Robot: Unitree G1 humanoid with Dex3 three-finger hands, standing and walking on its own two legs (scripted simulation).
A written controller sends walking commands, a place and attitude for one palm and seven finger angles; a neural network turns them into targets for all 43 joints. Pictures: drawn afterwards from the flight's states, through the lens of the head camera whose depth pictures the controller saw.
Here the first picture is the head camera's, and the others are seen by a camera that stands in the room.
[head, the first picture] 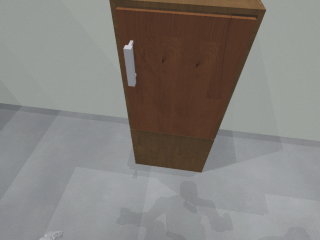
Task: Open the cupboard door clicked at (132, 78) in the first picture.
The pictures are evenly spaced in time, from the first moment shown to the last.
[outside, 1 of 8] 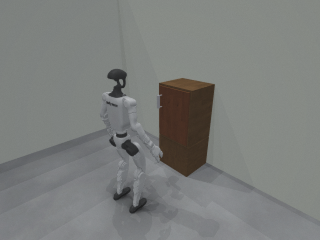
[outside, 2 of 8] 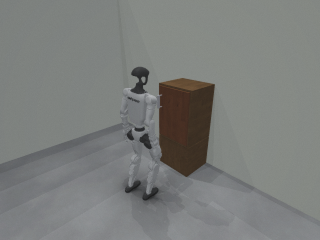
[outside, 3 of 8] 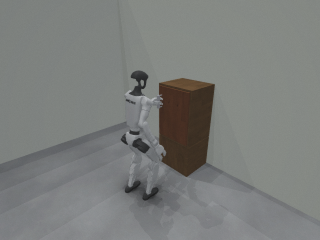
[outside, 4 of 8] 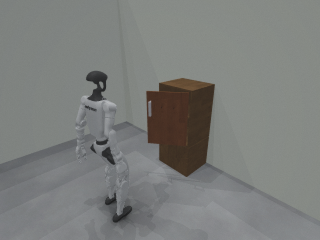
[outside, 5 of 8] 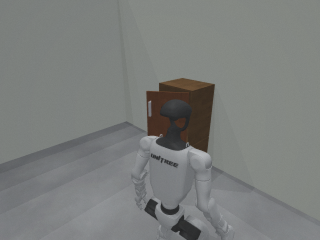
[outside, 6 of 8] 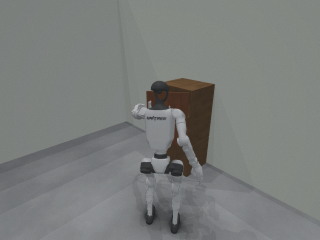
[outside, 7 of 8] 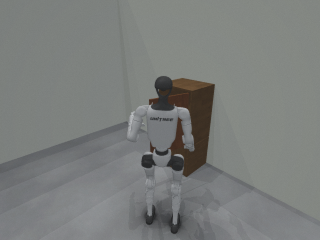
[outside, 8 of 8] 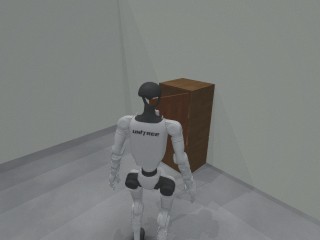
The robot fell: no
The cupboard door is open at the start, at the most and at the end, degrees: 0 78 76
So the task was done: yes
